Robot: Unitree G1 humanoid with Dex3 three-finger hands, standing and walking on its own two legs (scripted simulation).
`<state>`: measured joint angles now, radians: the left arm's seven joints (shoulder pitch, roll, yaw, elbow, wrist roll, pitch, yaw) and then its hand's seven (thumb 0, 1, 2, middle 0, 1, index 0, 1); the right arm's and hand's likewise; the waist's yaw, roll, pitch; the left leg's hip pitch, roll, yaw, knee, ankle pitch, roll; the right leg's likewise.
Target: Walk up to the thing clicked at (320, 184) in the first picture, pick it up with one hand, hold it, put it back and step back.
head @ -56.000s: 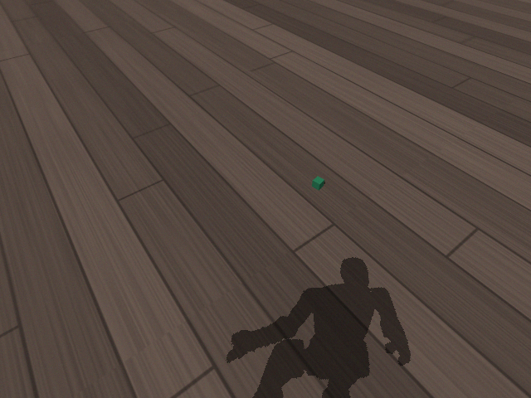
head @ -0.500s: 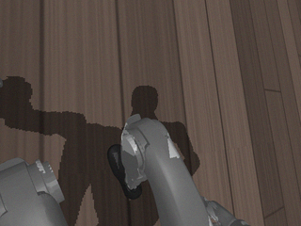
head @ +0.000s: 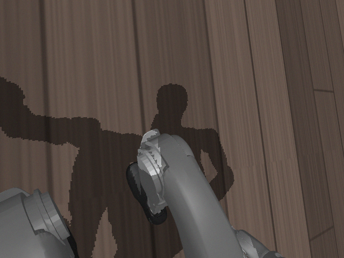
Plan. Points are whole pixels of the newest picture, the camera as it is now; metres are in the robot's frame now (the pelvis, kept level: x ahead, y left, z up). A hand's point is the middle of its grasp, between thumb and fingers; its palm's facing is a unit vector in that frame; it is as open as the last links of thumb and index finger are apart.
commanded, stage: close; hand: left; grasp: from above
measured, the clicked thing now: out of the picture +0.49 +0.25 -0.29
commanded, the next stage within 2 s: none
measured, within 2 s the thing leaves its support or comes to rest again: neither
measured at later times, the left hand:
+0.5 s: hand out of the picture +0.47 +0.22 -0.26, palm faces -0.40 -0.01 -0.92, open 8.4 cm
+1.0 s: hand out of the picture +0.46 +0.24 -0.27, palm faces -0.49 -0.06 -0.87, open 8.2 cm
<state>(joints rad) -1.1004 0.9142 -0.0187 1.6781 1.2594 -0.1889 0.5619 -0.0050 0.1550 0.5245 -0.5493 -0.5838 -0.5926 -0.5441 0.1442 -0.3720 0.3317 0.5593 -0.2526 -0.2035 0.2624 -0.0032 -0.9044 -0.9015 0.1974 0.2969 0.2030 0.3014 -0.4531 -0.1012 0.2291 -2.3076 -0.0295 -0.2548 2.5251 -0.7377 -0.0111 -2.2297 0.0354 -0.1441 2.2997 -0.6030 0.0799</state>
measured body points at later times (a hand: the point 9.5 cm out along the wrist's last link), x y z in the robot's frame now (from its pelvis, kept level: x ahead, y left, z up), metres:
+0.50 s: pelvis -0.01 +0.00 +0.01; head +0.28 +0.13 +0.33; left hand +0.48 +0.22 -0.21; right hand +0.04 -0.25 -0.03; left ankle +0.06 +0.12 -0.28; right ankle +0.13 -0.13 -0.28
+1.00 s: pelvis -0.01 +0.00 +0.00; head +0.28 +0.12 +0.32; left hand +0.48 +0.24 -0.22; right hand +0.02 -0.25 -0.04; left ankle +0.06 +0.12 -0.28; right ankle +0.13 -0.13 -0.28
